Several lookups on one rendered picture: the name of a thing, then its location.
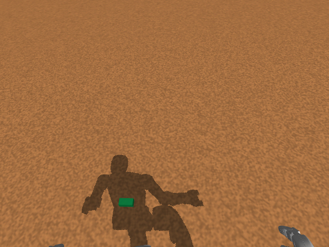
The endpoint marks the small box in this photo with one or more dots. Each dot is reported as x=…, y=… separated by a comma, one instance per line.
x=126, y=202

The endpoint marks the right robot hand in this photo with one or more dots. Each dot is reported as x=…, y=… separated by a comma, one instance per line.
x=294, y=236

